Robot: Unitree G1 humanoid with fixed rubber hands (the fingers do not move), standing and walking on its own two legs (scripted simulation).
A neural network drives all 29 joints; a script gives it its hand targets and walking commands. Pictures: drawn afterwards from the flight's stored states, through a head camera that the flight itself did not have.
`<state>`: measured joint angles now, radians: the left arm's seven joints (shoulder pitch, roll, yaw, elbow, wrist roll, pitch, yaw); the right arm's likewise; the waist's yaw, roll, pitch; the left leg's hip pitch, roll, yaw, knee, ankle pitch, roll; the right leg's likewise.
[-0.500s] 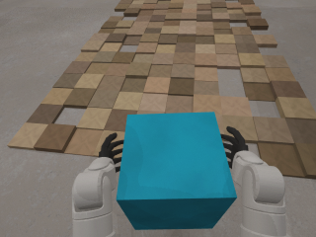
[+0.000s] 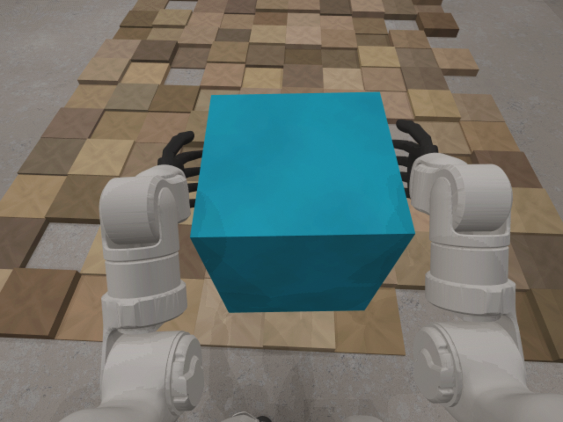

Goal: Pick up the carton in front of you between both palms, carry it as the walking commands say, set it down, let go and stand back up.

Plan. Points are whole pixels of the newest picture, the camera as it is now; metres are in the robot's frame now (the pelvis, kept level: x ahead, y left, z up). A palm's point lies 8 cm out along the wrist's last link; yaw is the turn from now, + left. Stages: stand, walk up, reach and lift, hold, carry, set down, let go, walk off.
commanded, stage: carry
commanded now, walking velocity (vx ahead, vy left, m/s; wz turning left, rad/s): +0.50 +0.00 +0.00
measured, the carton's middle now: (296, 214) +0.37 -0.01 +0.08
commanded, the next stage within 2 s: none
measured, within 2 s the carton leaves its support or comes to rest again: neither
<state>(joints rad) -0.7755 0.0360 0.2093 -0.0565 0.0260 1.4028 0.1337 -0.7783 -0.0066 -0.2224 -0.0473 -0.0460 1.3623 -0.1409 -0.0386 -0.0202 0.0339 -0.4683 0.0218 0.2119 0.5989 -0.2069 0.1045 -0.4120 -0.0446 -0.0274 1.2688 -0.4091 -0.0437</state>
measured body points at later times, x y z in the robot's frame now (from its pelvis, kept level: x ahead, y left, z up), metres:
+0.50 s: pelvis +0.33 -0.02 +0.03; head +0.47 +0.00 +0.46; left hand +0.73 +0.17 +0.14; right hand +0.77 -0.13 +0.15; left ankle +0.31 +0.10 -0.64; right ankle +0.28 -0.12 -0.71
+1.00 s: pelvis +0.75 +0.00 +0.02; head +0.77 -0.01 +0.47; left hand +1.11 +0.14 +0.17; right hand +1.12 -0.16 +0.17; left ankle +0.61 +0.13 -0.60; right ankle +0.79 -0.02 -0.72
